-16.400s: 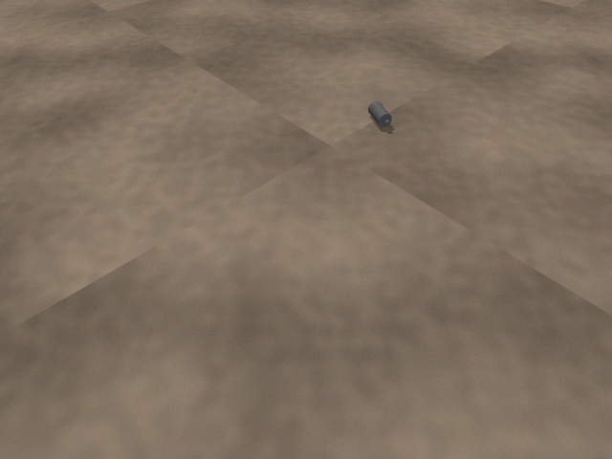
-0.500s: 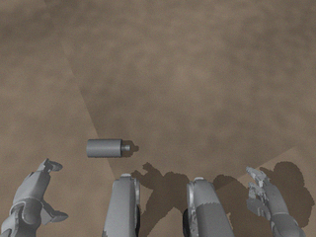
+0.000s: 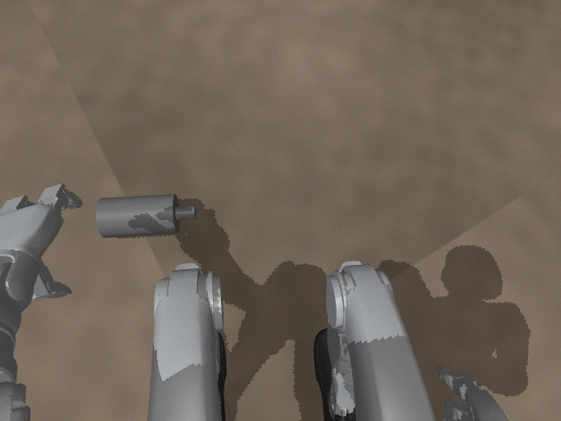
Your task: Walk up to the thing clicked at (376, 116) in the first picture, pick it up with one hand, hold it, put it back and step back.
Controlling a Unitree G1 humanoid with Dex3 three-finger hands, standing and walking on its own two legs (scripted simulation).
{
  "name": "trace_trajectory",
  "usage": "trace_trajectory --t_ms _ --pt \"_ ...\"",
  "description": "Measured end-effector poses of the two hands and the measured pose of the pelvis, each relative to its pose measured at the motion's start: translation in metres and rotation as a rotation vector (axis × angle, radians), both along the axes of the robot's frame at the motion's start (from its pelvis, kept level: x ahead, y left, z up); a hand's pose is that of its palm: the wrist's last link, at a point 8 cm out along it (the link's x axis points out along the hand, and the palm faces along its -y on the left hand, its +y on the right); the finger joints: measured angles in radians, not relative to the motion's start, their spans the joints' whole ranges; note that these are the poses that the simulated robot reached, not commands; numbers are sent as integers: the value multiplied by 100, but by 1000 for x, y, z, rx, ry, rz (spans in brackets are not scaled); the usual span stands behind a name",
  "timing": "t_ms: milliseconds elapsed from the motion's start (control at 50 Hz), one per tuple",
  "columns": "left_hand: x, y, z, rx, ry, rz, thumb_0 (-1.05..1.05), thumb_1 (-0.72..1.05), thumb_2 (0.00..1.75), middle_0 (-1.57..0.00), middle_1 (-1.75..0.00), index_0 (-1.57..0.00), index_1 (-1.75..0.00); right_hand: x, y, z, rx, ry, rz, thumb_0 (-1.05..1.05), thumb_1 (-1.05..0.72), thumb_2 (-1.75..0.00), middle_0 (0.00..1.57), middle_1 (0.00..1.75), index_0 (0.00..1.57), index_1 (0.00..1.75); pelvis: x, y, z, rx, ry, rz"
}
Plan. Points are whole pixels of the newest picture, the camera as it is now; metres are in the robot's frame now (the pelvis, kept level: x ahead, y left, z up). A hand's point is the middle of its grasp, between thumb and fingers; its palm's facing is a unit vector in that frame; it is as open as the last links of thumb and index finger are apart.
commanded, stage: rise first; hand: left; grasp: from above
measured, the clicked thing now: (150, 215) +0.47 +0.28 -0.34
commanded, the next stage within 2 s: approach in 0.98 s
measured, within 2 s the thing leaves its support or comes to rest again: neither
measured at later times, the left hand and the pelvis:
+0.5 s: hand (75, 234) +0.39 +0.36 -0.19, palm faces -0.45 -0.13 -0.88, open 14.1 cm; pelvis +0.01 +0.01 -0.04, yaw -2 degrees
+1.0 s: hand (85, 227) +0.41 +0.35 -0.22, palm faces -0.42 -0.08 -0.90, open 14.0 cm; pelvis +0.01 +0.00 -0.06, yaw -3 degrees
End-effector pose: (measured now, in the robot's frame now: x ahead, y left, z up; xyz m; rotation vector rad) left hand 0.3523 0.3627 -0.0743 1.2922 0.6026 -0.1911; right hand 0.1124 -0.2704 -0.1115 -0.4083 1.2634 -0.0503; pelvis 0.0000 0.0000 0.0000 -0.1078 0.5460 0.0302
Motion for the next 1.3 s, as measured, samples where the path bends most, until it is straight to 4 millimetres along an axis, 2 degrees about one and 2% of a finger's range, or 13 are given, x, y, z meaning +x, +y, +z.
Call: trace_trajectory --t_ms 120,260,460,820,1140,1220,1300 --pt "15 0 -20 41 -42 -51 -1 -53 104 -8 -98 -7 -100 -7 -1 -7 -30 30 -2 1 -89 -89 20 29 20 30 0 4 -15 -16 -4 -2" --pt "30 -2 -40 89 -51 -70 -1 -54 104 -8 -97 -7 -98 -1 2 -15 -39 50 9 0 -90 -89 20 29 20 30 2 7 -25 -26 5 -4" --pt "43 -4 -57 121 -31 -99 0 -51 100 -9 -97 -9 -97 6 7 -28 -26 78 20 0 -91 -90 20 30 20 30 8 7 -34 -29 21 -11" --pt "56 -7 -78 135 -61 -154 0 -49 96 -11 -98 -11 -98 4 0 -44 -42 134 25 0 -92 -90 20 30 20 30 14 4 -51 -29 17 -28" --pt "63 -10 -87 156 -69 -167 0 -51 98 -8 -102 -9 -102 -1 0 -51 -46 146 21 0 -91 -90 20 30 20 30 16 4 -59 -28 14 -33" --pt "67 -17 -92 162 -56 -198 0 -51 98 -8 -103 -9 -102 -3 0 -53 -45 150 24 0 -91 -89 20 30 20 30 15 3 -61 -26 15 -32" --pt "77 -36 -100 150 -61 -239 -1 -50 97 -8 -105 -9 -103 -8 0 -52 -48 152 21 0 -91 -89 20 30 20 30 16 3 -62 -25 18 -35"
